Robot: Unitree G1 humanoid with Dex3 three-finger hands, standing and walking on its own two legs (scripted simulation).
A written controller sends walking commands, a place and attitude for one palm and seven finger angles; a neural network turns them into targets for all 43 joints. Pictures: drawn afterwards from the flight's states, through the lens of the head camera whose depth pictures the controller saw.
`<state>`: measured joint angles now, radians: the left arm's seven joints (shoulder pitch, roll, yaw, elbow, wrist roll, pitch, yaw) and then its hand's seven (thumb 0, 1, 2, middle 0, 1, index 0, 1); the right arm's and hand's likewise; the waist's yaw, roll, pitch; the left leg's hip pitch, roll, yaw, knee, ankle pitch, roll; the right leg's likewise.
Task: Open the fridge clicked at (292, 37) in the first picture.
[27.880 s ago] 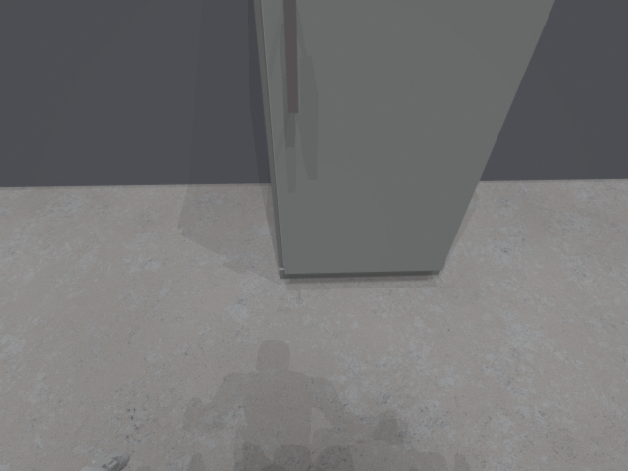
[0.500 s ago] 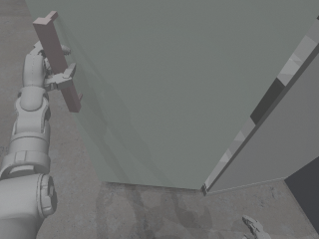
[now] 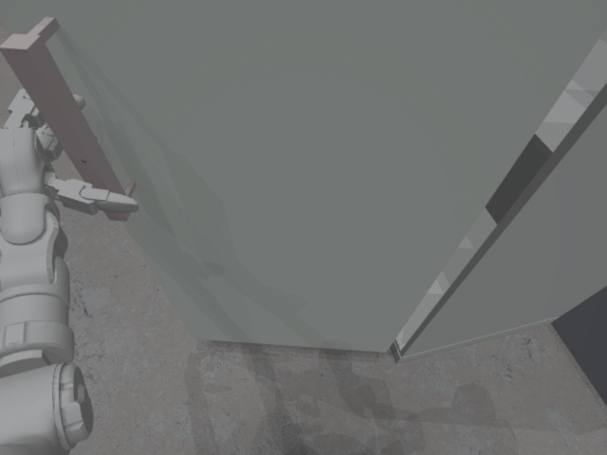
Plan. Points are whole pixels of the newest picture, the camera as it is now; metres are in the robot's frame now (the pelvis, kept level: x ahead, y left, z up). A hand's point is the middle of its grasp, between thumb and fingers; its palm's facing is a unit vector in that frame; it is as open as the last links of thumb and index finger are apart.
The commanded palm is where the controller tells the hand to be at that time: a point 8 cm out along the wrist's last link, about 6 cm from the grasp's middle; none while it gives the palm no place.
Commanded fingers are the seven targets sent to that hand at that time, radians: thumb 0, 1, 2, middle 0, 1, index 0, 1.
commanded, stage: slip the hand off the handle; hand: left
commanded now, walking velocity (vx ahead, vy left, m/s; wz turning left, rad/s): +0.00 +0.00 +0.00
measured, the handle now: (90, 135) +0.47 +0.27 +0.16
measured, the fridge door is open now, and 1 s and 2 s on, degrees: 72 72 72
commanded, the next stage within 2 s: draw the hand back to the body in 1.38 s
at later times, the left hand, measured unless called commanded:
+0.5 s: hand (27, 166) +0.42 +0.33 +0.15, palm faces +0.37 -0.91 -0.18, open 14.7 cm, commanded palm +0.39 +0.37 +0.16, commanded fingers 0.00 -0.55 0.20 -0.25 -1.15 -0.25 -1.15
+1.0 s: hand (7, 193) +0.38 +0.34 +0.15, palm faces +0.35 -0.92 -0.16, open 14.7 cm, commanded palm +0.33 +0.38 +0.16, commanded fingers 0.00 -0.55 0.20 -0.25 -1.15 -0.25 -1.15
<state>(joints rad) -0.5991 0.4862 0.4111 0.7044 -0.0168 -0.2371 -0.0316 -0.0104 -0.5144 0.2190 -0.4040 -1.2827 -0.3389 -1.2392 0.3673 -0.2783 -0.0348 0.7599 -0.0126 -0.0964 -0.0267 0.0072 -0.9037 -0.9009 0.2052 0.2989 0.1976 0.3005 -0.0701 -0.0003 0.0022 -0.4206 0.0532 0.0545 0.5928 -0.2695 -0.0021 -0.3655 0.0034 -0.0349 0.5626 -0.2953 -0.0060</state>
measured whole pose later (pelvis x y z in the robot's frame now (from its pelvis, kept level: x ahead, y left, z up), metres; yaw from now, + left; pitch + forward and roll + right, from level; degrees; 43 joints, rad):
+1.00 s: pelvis +0.01 +0.01 -0.01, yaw -1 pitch +7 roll -1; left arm -0.36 0.56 0.58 0.57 -0.15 -0.23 -0.23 -0.01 -0.55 0.20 -0.26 -1.15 -0.25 -1.15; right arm 0.37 -0.27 -0.01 0.70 0.02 -0.04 -0.06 0.01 -0.90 -0.90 0.21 0.30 0.20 0.30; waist -0.05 0.01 -0.06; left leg -0.47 0.06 0.06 0.70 -0.34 0.01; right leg -0.41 0.00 -0.02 0.64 -0.35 0.01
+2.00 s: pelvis +0.00 -0.01 +0.00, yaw +2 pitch -2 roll -1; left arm 0.01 0.45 0.50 0.14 -0.36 0.15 -0.38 -0.01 -0.53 0.21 -0.25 -1.14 -0.25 -1.14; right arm 0.21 -0.29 0.04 0.64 0.08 -0.19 -0.14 0.01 -0.90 -0.90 0.20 0.30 0.20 0.30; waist 0.05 0.05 -0.02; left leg -0.25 0.04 0.02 0.56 -0.27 -0.01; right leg -0.18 0.00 -0.07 0.53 -0.31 -0.01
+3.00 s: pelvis +0.01 -0.01 +0.01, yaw +2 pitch -6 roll +0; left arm 0.44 0.31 0.34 -0.34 -0.08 -0.08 0.13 0.01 0.87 0.89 -0.21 -0.32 -0.21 -0.31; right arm 0.17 -0.22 0.01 0.71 -0.02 -0.15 -0.10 0.01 -0.90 -0.90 0.21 0.30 0.20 0.30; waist 0.08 0.07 0.04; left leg -0.07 0.04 0.03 0.39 -0.21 -0.02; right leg -0.01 0.00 -0.06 0.36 -0.25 -0.01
